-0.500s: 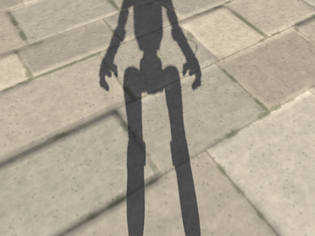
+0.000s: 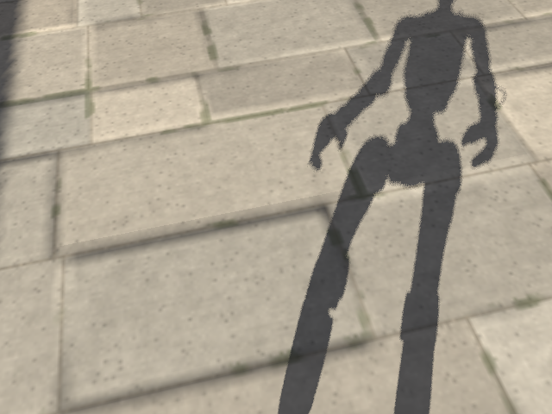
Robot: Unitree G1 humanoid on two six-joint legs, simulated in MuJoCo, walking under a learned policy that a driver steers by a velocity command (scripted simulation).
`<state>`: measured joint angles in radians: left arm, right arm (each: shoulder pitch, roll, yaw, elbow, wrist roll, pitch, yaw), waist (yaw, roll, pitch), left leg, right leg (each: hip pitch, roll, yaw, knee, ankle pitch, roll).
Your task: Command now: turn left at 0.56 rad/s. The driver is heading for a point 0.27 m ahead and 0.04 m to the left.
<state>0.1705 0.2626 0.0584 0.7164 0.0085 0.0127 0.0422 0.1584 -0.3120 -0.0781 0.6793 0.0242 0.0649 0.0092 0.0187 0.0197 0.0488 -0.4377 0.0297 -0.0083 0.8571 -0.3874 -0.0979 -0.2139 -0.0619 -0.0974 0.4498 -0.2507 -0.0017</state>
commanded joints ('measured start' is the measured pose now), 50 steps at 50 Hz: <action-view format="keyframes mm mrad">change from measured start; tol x32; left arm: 1 10 226 68 -50 -15 -9 -9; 50 26 95 -14 -55 -5 -26 -23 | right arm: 1 -47 -85 -20 -107 0 -8 12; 50 41 -46 26 3 -29 -76 -15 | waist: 1 25 -206 -105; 6 -7 313 -166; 29 -83 -206 -139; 50 -14 6 -111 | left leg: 1 10 -16 69 -134 7 31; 4 217 -54 85 -431 236 112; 6 562 310 -441 -432 960 330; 33 72 -93 -12 -200 -53 94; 50 299 25 -124 -359 584 167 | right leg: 1 146 -251 150 -71 473 -210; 4 70 -218 74 70 385 -115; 7 -462 43 121 729 -478 88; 24 -128 52 137 178 -87 59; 28 121 -170 347 -62 425 -94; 33 -29 -145 409 -217 -469 -133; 50 43 14 144 62 263 15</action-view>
